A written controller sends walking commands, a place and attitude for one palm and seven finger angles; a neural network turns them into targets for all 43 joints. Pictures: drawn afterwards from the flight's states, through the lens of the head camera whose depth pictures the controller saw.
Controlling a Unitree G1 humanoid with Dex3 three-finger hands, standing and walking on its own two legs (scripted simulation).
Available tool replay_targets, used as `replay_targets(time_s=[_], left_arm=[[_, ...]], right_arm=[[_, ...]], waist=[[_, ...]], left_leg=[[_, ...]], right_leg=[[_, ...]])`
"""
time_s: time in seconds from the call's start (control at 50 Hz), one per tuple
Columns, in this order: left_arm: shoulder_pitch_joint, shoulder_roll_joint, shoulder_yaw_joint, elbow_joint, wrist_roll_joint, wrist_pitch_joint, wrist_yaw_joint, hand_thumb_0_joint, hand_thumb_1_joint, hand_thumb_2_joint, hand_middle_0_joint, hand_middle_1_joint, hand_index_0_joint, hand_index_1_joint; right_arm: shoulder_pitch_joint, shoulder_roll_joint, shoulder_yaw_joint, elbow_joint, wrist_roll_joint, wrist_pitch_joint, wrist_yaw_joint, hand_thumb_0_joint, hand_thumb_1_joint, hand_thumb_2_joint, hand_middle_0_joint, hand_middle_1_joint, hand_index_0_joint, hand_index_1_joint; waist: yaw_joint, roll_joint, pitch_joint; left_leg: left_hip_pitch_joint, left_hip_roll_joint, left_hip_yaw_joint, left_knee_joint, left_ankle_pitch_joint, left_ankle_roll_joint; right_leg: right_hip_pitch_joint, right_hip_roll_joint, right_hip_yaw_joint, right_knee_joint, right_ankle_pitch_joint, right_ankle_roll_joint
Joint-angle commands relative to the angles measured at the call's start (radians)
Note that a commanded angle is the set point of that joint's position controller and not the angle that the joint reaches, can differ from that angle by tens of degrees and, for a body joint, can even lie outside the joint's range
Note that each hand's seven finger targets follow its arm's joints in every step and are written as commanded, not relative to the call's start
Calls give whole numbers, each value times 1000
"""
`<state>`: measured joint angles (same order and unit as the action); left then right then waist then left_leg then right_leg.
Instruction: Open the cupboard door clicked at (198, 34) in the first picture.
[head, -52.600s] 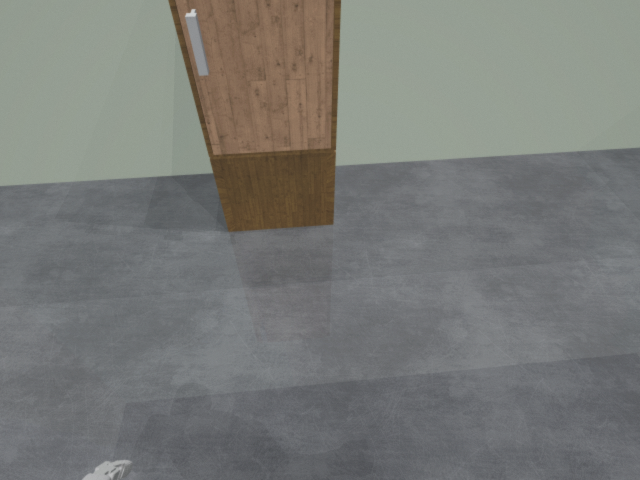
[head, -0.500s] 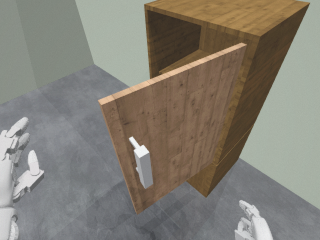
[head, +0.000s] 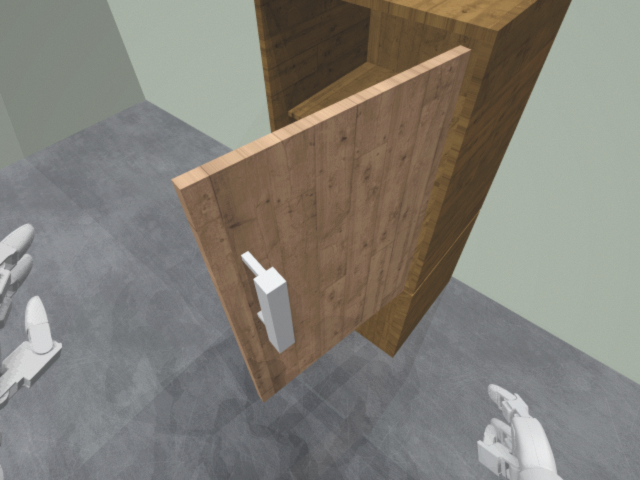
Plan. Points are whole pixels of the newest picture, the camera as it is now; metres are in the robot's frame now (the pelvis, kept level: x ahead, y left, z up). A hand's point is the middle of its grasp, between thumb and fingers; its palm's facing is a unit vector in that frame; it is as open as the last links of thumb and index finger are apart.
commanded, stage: step back with the hand held close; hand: left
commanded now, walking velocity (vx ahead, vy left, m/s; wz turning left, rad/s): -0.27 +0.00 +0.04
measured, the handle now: (266, 302) +0.32 +0.10 +0.04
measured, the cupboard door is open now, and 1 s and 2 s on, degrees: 79 79 79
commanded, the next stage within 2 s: stop stepping back and stand still in 1.14 s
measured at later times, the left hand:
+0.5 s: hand out of the picture +0.11 +0.28 +0.15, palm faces +0.48 -0.74 -0.46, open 7.4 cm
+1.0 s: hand out of the picture -0.03 +0.28 +0.16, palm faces +0.61 -0.62 -0.50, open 7.4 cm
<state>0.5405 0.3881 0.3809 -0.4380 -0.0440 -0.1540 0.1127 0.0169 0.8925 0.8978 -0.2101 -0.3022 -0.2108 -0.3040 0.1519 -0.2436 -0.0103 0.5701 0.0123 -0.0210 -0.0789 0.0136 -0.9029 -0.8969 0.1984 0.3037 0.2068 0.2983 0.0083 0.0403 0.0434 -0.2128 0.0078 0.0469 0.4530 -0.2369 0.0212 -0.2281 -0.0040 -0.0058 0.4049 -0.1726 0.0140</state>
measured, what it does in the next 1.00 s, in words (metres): walks backwards: right foot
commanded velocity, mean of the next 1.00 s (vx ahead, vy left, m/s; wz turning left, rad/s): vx -0.34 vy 0.00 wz -0.05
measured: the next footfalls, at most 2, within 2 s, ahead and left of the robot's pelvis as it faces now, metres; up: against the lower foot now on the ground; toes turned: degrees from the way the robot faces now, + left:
right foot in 0.90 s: -0.02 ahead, -0.11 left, +0.00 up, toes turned +16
left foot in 1.16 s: -0.19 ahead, +0.13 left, +0.00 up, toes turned +13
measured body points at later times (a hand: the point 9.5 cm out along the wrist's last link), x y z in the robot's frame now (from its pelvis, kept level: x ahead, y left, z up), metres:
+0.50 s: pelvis -0.09 +0.01 -0.03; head -0.06 +0.02 +0.42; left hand +0.08 +0.32 +0.18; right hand +0.09 -0.22 -0.10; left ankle +0.00 +0.10 -0.74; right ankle +0.03 -0.13 -0.74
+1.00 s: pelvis -0.18 -0.01 -0.05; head -0.16 +0.00 +0.40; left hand -0.07 +0.31 +0.19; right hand +0.03 -0.22 -0.13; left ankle -0.04 +0.12 -0.72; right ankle -0.06 -0.12 -0.74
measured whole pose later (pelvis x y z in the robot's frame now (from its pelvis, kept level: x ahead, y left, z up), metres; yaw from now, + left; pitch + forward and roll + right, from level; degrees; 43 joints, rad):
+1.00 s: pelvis -0.18 -0.01 -0.05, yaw +12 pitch -4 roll -1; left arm 0.50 0.43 0.52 -0.58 -0.03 -0.29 0.15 0.01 0.89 0.90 -0.22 -0.30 -0.22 -0.30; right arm 0.19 -0.21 -0.06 0.64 0.01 -0.14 -0.05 0.01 -0.90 -0.90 0.20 0.30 0.21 0.30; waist 0.00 0.01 0.12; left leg -0.66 0.06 0.10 0.95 -0.37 -0.01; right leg -0.48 0.03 0.05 0.83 -0.30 0.01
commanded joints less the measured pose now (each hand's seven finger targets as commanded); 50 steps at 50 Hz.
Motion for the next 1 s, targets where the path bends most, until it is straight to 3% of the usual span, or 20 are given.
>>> replay_targets(time_s=[0.0, 0.1, 0.18, 0.28, 0.34, 0.38, 0.48, 0.58, 0.7, 0.76, 0.78, 0.8, 0.84, 0.86, 0.88, 0.9, 0.92, 0.94, 0.96, 0.98], left_arm=[[18, 205, 172, -232, -3, -61, 38, 0, 900, 900, -200, -300, -200, -300], [24, 205, 184, -270, 7, -76, 49, 0, 900, 900, -200, -300, -200, -300], [10, 196, 195, -286, 22, -95, 54, 0, 900, 900, -200, -300, -200, -300], [-59, 189, 196, -285, 41, -116, 59, 0, 900, 900, -200, -300, -200, -300], [-89, 181, 186, -279, 44, -127, 61, 0, 900, 900, -200, -300, -200, -300], [-115, 195, 191, -300, 43, -133, 64, 0, 900, 900, -200, -300, -200, -300], [-62, 208, 230, -284, 42, -149, 69, 0, 900, 900, -200, -300, -200, -300], [-57, 196, 237, -289, 40, -162, 62, 0, 900, 900, -200, -300, -200, -300], [-81, 191, 227, -292, 33, -162, 62, 0, 900, 900, -200, -300, -200, -300], [-87, 199, 253, -328, 36, -170, 62, 0, 900, 900, -200, -300, -200, -300], [-89, 230, 289, -342, 39, -177, 65, 0, 900, 900, -200, -300, -200, -300], [-71, 231, 293, -356, 27, -180, 64, 0, 900, 900, -200, -300, -200, -300], [-23, 233, 319, -350, 15, -194, 59, 0, 900, 900, -200, -300, -200, -300], [6, 226, 321, -327, 6, -198, 55, 0, 900, 900, -200, -300, -200, -300], [20, 239, 332, -290, 4, -202, 51, 0, 900, 900, -200, -300, -200, -300], [-3, 206, 288, -305, -10, -196, 48, 0, 900, 900, -200, -300, -200, -300], [-37, 229, 281, -322, 1, -184, 48, 0, 900, 900, -200, -300, -200, -300], [-68, 238, 245, -288, 2, -159, 57, 0, 900, 900, -200, -300, -200, -300], [-122, 244, 218, -245, 11, -117, 65, 0, 900, 900, -200, -300, -200, -300], [-191, 266, 238, -322, 17, -122, 64, 0, 900, 900, -200, -300, -200, -300]], right_arm=[[-78, -94, -44, -172, -1, -37, -13, 0, -900, -900, 200, 300, 200, 300], [-71, -104, -44, -187, -3, -47, -15, 0, -900, -900, 200, 300, 200, 300], [-58, -116, -48, -191, -4, -72, -14, 0, -900, -900, 200, 300, 200, 300], [-31, -122, -49, -183, -5, -102, -14, 0, -900, -900, 200, 300, 200, 300], [-16, -118, -47, -171, -8, -118, -12, 0, -900, -900, 200, 300, 200, 300], [-17, -122, -45, -164, -12, -125, -13, 0, -900, -900, 200, 300, 200, 300], [-17, -113, -46, -158, -9, -139, -11, 0, -900, -900, 200, 300, 200, 300], [-12, -112, -52, -152, -11, -145, -4, 0, -900, -900, 200, 300, 200, 300], [-14, -106, -52, -136, -11, -144, -3, 0, -900, -900, 200, 300, 200, 300], [-23, -118, -60, -141, -9, -148, -3, 0, -900, -900, 200, 300, 200, 300], [-43, -118, -66, -143, -10, -155, -7, 0, -900, -900, 200, 300, 200, 300], [-46, -100, -66, -141, -10, -163, -6, 0, -900, -900, 200, 300, 200, 300], [-41, -99, -80, -131, -11, -188, 3, 0, -900, -900, 200, 300, 200, 300], [-34, -94, -84, -124, -9, -197, 9, 0, -900, -900, 200, 300, 200, 300], [-49, -98, -91, -128, -7, -204, 6, 0, -900, -900, 200, 300, 200, 300], [-43, -79, -85, -120, -4, -200, 10, 0, -900, -900, 200, 300, 200, 300], [-41, -77, -95, -120, 7, -194, 15, 0, -900, -900, 200, 300, 200, 300], [-52, -58, -97, -94, 1, -179, 28, 0, -900, -900, 200, 300, 200, 300], [-56, -63, -86, -42, -38, -148, 41, 0, -900, -900, 200, 300, 200, 300], [-31, -49, -76, -38, -39, -140, 41, 0, -900, -900, 200, 300, 200, 300]], waist=[[8, -12, -215], [9, 39, -170], [7, 88, -142], [-6, 31, -86], [-15, -7, -67], [-15, 15, -62], [-6, 42, -109], [-12, -7, -107], [-18, -32, -107], [-13, 91, -128], [-4, 139, -137], [0, 132, -166], [7, 158, -170], [10, 172, -159], [7, 176, -114], [5, 59, -103], [4, -133, -106], [13, -321, -95], [-10, -307, -24], [-19, -300, -47]], left_leg=[[-26, 68, -60, -34, 299, 6], [-200, 96, -102, -86, 101, 33], [-396, 123, -137, -139, -188, 64], [-523, 116, -155, -102, -429, 77], [-483, 92, -143, -43, -461, 66], [-447, 83, -147, -32, -459, 57], [-506, 106, -172, -67, -465, 69], [-561, 93, -144, -7, -473, 66], [-531, 84, -140, 28, -495, 60], [-648, 164, -212, -74, -598, 100], [-685, 212, -248, -119, -596, 118], [-651, 252, -263, -134, -513, 126], [-539, 304, -224, -129, -417, 121], [-484, 304, -178, -128, -416, 94], [-457, 293, -136, -81, -429, 66], [-396, 210, -53, 44, -412, 14], [-254, 87, 38, 327, -394, -50], [-132, -19, 16, 752, -309, -94], [-221, -5, -72, 957, -249, -94], [-214, -4, -82, 959, -228, -90]], right_leg=[[140, -62, 52, 50, 381, -15], [170, -33, 52, 115, 237, -6], [243, -14, 50, 204, 150, 0], [201, -24, 91, 212, -2, -6], [87, -43, 132, 149, -150, -17], [26, -45, 136, 126, -210, -23], [114, -14, 115, 216, -107, -14], [114, -31, 178, 233, -28, -27], [6, -52, 209, 230, -143, -33], [88, 17, 139, 430, -154, -14], [140, 49, 99, 531, -106, -8], [142, 63, 66, 585, -110, -4], [73, 75, 60, 565, -255, -8], [30, 71, 44, 512, -312, -23], [-21, 47, 95, 400, -335, -45], [-111, -2, 162, 255, -359, -86], [-344, -120, 387, 27, -572, -138], [-597, -353, 758, -295, -772, -229], [-587, -360, 736, -355, -690, -233], [-542, -322, 637, -301, -535, -212]])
